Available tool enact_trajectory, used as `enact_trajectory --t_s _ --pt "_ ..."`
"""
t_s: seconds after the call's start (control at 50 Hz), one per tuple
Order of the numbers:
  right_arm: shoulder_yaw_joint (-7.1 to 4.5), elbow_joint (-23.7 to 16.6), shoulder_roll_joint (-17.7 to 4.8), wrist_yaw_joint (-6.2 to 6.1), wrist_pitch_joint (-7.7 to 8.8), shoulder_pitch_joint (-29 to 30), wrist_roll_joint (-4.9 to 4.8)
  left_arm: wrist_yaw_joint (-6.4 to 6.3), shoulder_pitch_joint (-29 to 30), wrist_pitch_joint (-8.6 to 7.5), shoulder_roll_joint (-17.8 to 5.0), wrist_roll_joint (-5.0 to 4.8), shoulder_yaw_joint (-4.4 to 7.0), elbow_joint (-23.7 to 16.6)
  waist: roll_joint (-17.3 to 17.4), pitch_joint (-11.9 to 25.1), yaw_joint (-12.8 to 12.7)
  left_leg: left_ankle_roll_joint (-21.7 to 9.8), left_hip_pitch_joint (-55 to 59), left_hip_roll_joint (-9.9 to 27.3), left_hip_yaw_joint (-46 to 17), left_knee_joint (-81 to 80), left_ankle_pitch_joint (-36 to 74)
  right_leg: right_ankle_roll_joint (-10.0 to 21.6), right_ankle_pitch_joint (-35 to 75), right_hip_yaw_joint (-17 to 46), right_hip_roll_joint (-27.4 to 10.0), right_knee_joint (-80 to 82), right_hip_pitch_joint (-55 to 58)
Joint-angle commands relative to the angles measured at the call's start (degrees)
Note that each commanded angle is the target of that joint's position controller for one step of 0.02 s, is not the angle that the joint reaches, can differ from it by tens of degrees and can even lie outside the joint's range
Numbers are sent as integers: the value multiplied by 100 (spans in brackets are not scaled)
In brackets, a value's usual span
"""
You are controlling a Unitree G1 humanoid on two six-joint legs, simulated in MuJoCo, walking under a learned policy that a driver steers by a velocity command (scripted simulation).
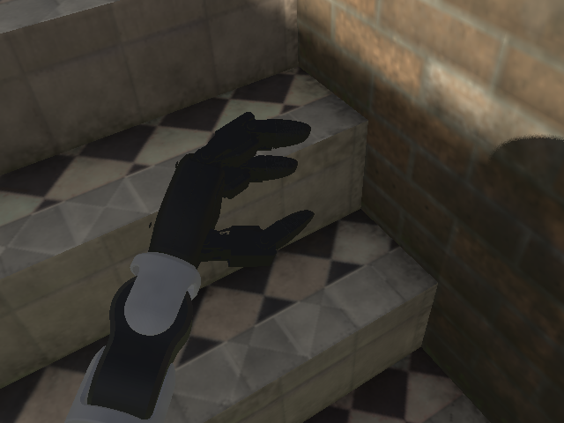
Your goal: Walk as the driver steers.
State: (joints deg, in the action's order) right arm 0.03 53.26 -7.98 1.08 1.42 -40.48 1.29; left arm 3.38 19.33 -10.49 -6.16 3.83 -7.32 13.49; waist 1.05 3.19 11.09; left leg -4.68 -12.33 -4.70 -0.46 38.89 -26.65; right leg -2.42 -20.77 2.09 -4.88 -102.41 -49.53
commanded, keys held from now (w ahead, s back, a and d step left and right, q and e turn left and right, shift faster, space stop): w+q+shift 0.40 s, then q+shift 0.46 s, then shift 0.08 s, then e+shift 0.06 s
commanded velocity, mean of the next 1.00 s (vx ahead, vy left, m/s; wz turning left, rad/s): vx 0.51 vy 0.02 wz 0.93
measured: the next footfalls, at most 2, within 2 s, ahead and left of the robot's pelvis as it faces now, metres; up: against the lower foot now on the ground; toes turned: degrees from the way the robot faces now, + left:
right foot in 0.12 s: +0.06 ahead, -0.27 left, +0.01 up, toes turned +15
left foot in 0.54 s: +0.01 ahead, +0.01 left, +0.01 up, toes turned +42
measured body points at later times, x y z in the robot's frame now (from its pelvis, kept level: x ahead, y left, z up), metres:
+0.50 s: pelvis +0.01 -0.14 +0.02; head +0.04 -0.13 +0.47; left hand -0.02 +0.16 -0.07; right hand +0.32 -0.23 -0.04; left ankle -0.01 -0.02 -0.66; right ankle +0.02 -0.29 -0.71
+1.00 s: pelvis +0.02 -0.18 -0.01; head +0.05 -0.15 +0.44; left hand -0.14 +0.02 -0.12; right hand +0.35 -0.07 -0.05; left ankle -0.09 -0.11 -0.60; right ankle +0.14 -0.23 -0.71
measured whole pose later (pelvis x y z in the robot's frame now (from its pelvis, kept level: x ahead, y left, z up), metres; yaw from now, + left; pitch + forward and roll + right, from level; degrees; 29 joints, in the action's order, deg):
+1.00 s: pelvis +0.02 -0.18 -0.01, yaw +59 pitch +3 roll +1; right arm -2.3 26.6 -16.1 0.8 -1.8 -2.5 -0.9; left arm -6.8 -17.9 3.0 -9.0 1.1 0.2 34.5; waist 0.4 -0.7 -4.2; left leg 7.0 -41.9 -6.1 -4.7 82.3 -18.9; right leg 6.7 -18.8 1.6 -1.0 -46.2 -25.9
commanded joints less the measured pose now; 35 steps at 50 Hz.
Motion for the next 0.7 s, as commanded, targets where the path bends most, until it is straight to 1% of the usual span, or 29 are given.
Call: enact_trajectory --t_s 0.02,0.06,0.08,0.1,0.12,0.14,0.16,0.18,0.2,0.24,0.26,0.28,0.3,0.34,0.36,0.38,0.4,0.44,0.46,0.48,0.5,0.52,0.54,0.56,0.58,0.6,0.64,0.66,0.7 --pt "-451 -1467 -1693 -403 333 1755 -263 -97 -1030 372 -203 -251 70 26 -302 -368 -1311 -1041 -1690 1708 -3664 -2106 2321 -263 163 248 5 2588 1132" --pt "-427 -1615 -1501 -396 159 2074 -202 -433 -1772 841 -1162 -488 614 659 -251 184 -1466 -730 -2287 900 -1976 -988 1790 -179 -37 -891 514 5080 3483" --pt "-330 -1635 -1412 -331 118 2210 -50 -552 -2539 979 -1093 -348 792 944 247 811 -1948 -486 -2434 643 -1747 211 2449 21 408 -667 494 5966 4818" --pt "-257 -1913 -1195 -282 41 2683 -3 -572 -4213 896 -1408 -323 1010 1641 161 1303 -2553 -89 -3110 183 -1281 2584 1751 342 745 390 119 6793 6366" --pt "23 -2434 -218 -135 64 3445 177 -546 -4833 803 -1302 -44 932 2280 -753 1103 -2270 -4 -4458 -139 -1014 4799 -60 350 2050 1286 -540 6702 6505" --pt "139 -2565 308 -98 254 3589 143 -549 -4314 951 -1175 38 920 2351 -635 552 -1713 271 -5080 8 -1164 7047 95 457 3890 2162 -1254 7126 5290" --pt "85 -2289 102 -77 290 1570 -230 -535 -3718 1069 -1429 221 965 2159 -1127 1011 -617 667 -5420 -218 -1266 8913 214 1635 4170 3182 -2281 7719 5354" --pt "146 -2263 106 -61 214 1003 -352 -464 -3082 1031 -1477 -62 1048 2114 -1631 1068 -154 923 -6065 460 -1006 9282 377 1921 -824 3799 -2505 8342 5110" --pt "235 -2546 237 -84 72 1663 -315 -445 -2388 975 -1110 -222 955 2095 -1627 228 -81 992 -6331 707 -1016 9261 668 1554 -2315 3428 -2280 8662 3816" --pt "132 -2492 -220 -219 -301 1672 -373 -462 -1620 785 -1167 -156 874 2149 -1693 -305 357 1023 -5640 858 -1234 9446 1213 1204 -1710 2353 -1977 8547 2186" --pt "68 -2572 -387 -212 -332 2858 -260 -480 -1899 775 -673 -23 774 2326 -355 -820 -222 838 -5595 541 -948 9439 1483 922 -189 685 -1207 8284 1847" --pt "1 -2551 -365 -163 -557 2776 -249 -514 -2209 716 -680 -15 743 2294 5 -976 -193 988 -5416 44 -366 10324 1382 718 2343 -269 -918 7920 2222" --pt "-31 -2528 -599 -145 -648 1478 -179 -615 -1987 556 -1498 -205 924 2172 -410 -153 486 1087 -4676 603 -652 9602 1431 726 2813 -14 -1487 7847 2645" --pt "-217 -2724 -1137 -130 -651 2063 -298 -713 -2235 574 -1895 -105 982 2067 -331 298 281 1165 -4345 790 -361 8593 1777 824 2460 -133 -1416 8006 3462" --pt "-131 -2783 -1064 -148 -630 2266 -369 -763 -2218 641 -2073 -90 1070 1961 -409 404 243 1096 -4053 1114 -288 7079 1814 822 1759 -97 -1454 8078 3622" --pt "-117 -3014 -1109 -93 -691 2838 -350 -873 -2641 722 -2065 -166 1094 1976 -565 271 -146 1096 -3948 1383 -101 5246 1775 752 912 -133 -1515 8192 4004" --pt "-175 -2999 -1181 -42 -723 3606 -432 -893 -2920 855 -1838 -14 1028 1854 -257 -20 -630 1108 -3413 1168 421 4207 1799 652 862 -617 -1171 8307 3860" --pt "7 -3011 -672 42 -521 4118 -395 -1031 -3354 1138 -2013 -74 1125 1859 -793 -250 -1070 1046 -2422 829 1013 1796 1220 874 1536 -892 -1065 7976 3884" --pt "29 -2910 -693 112 -406 4226 -369 -1031 -3647 1242 -2094 -107 1183 1817 -672 -369 -1377 998 -2463 720 1032 635 1507 933 1730 -749 -1156 7911 4424" --pt "5 -2853 -586 119 -379 4130 -336 -1015 -3859 1291 -2014 -177 1169 1945 -822 -354 -1456 931 -2270 442 1351 -109 1221 977 2253 -573 -1178 7787 4690" --pt "-188 -2737 -855 179 -288 3381 -339 -940 -3454 1216 -2304 -234 1257 2000 -1459 316 -941 548 -1034 590 983 -419 762 1036 3356 -477 -1496 7250 4505" --pt "-399 -2313 -1248 191 -241 2350 -316 -852 -3142 1203 -1984 -328 1154 1971 -1067 795 -549 255 -174 399 887 -1462 1205 910 3411 -872 -1115 5834 4557" --pt "-493 -2028 -1467 196 -247 2138 -169 -822 -3418 1149 -1726 -420 1052 1931 -235 521 -676 7 243 183 678 -2106 1565 766 2472 -1114 -649 4494 4023" --pt "-526 -1918 -1623 201 -247 1928 -173 -739 -3102 1017 -1293 -316 916 1727 462 -56 -643 -309 1483 572 -129 -1355 2303 576 -525 -964 -31 2576 1425" --pt "-647 -2236 -2528 -16 -107 2229 183 -764 -2972 785 -1212 -545 872 1223 1681 702 -857 -1706 1954 2249 -3887 -1580 1315 103 -310 -59 926 337 -605" --pt "-602 -2376 -2320 -188 -73 2072 189 -697 -2620 567 -1113 -527 862 1299 1005 939 -673 -1952 1624 2631 -4189 -1957 326 -83 -295 445 653 -1531 -991" --pt "-528 -2454 -1945 -338 98 2119 4 -684 -2524 564 -893 -518 713 1189 -99 237 -954 -1367 699 2144 -3787 -1958 -755 -101 103 703 430 -1833 -1404" --pt "-469 -2501 -1792 -369 170 2462 -102 -680 -2704 643 -867 -495 661 1092 -37 -251 -1276 -1167 62 1914 -3499 -1941 -844 -178 157 793 361 -1569 -1337" --pt "-324 -2730 -1278 -233 63 3394 -80 -790 -3025 875 -828 -360 668 1467 98 -661 -1642 -858 -1834 1313 -2278 -1519 -82 -166 543 64 586 -1100 -138"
